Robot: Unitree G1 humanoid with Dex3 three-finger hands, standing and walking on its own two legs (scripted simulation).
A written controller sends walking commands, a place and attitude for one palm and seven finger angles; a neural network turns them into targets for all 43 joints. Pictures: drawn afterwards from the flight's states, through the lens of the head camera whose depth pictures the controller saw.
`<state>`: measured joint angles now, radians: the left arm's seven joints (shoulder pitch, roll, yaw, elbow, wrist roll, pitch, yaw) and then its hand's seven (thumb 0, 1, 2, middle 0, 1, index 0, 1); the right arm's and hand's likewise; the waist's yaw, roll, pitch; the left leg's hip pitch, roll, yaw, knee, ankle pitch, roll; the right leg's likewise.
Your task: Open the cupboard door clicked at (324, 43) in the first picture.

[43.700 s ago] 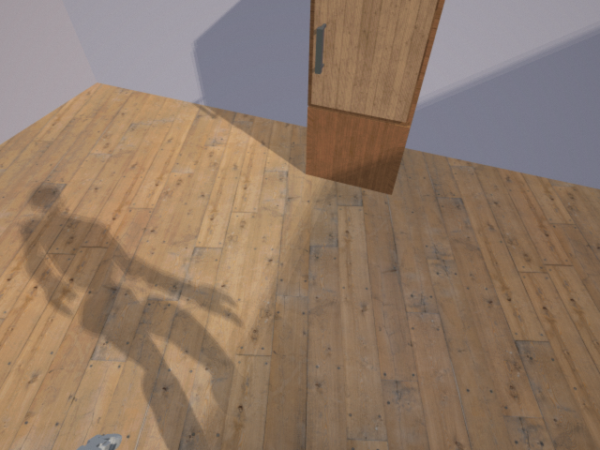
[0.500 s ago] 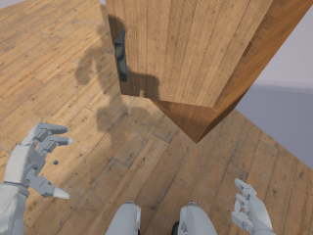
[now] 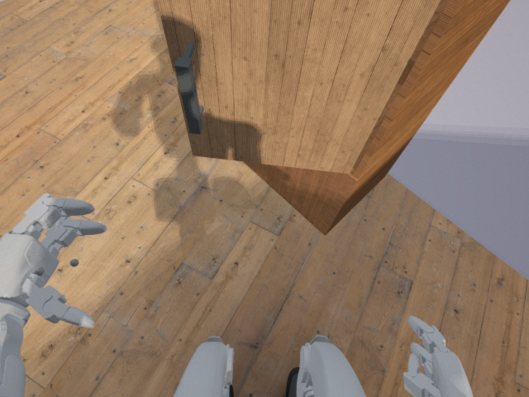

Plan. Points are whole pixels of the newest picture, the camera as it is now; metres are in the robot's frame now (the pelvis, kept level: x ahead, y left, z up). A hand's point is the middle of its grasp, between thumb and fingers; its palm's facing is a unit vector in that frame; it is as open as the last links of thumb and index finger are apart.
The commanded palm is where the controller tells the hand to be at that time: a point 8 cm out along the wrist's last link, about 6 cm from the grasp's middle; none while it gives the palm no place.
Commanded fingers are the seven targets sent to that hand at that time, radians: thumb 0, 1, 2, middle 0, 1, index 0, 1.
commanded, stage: raise the hand with hooked fingers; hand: left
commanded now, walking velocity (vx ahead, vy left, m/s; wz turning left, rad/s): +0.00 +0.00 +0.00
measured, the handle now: (193, 91) +0.62 +0.17 +0.02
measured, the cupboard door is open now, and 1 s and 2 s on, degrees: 40 40 40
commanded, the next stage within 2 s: move the hooked fingers beside the handle in 0.24 s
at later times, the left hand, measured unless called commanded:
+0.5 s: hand (77, 252) +0.30 +0.27 +0.03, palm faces -0.05 -1.00 -0.04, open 14.0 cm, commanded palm +0.29 +0.32 +0.04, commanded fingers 0.00 -0.50 0.30 -0.30 -1.20 -0.30 -1.20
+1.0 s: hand (111, 187) +0.40 +0.26 +0.03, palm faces -0.06 -1.00 -0.03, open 14.0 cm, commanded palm +0.39 +0.31 +0.03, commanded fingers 0.00 -0.50 0.30 -0.30 -1.20 -0.30 -1.20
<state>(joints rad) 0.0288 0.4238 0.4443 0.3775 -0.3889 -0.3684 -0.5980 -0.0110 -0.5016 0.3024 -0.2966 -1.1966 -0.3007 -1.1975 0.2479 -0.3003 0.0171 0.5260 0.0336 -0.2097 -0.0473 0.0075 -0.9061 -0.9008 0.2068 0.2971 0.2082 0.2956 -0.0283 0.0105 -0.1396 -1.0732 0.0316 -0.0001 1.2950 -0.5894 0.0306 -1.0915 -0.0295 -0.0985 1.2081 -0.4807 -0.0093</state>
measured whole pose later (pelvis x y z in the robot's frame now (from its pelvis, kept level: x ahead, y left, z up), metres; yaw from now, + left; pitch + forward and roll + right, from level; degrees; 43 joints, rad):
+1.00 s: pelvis +0.00 +0.00 -0.01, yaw -1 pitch +24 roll -3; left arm -0.49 0.51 0.45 0.83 -0.25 -0.39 -0.54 -0.01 -0.50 0.30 -0.30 -1.20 -0.30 -1.20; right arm 0.28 -0.30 0.04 0.59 0.02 -0.11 -0.06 0.00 -0.91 -0.90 0.21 0.30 0.21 0.30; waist -0.08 0.01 -0.14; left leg -1.16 0.03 0.01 1.32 -0.59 0.03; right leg -1.18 -0.03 -0.09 1.23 -0.47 -0.01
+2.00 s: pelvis -0.01 +0.01 -0.04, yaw -4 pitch +34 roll -8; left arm -1.21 0.89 0.51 1.29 0.01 -0.30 -0.44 -0.01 -0.50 0.30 -0.30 -1.20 -0.30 -1.20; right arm 0.35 -0.30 0.13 0.57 -0.04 0.07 -0.02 0.00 -0.91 -0.90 0.21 0.30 0.21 0.30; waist -0.29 0.04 -0.09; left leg -1.46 0.06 -0.03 1.46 -0.61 0.05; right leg -1.44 0.00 -0.12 1.30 -0.46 0.00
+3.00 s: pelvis +0.00 +0.01 -0.04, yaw -4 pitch +34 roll -7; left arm -1.13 0.82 0.50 1.22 -0.03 -0.32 -0.44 -0.01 -0.50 0.30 -0.30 -1.20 -0.30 -1.20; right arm 0.35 -0.28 0.12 0.57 -0.03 0.10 0.00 0.00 -0.91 -0.90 0.21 0.30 0.21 0.30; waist -0.26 0.04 -0.10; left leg -1.42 0.07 -0.03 1.43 -0.61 0.04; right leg -1.41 0.01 -0.12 1.28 -0.46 0.00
